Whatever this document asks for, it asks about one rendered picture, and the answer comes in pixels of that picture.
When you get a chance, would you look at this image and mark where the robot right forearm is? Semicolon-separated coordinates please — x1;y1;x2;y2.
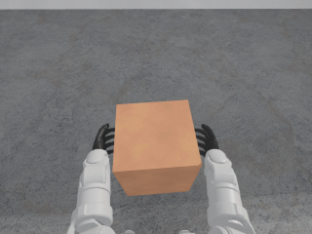
204;149;255;234

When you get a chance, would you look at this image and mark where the right robot hand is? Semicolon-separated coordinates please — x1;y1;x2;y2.
194;124;219;157

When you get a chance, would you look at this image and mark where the left robot hand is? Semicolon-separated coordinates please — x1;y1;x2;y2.
92;123;115;155

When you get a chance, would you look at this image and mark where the robot left forearm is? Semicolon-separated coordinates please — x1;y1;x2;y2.
66;149;113;234

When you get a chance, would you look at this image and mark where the carton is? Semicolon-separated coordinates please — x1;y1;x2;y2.
112;99;202;196

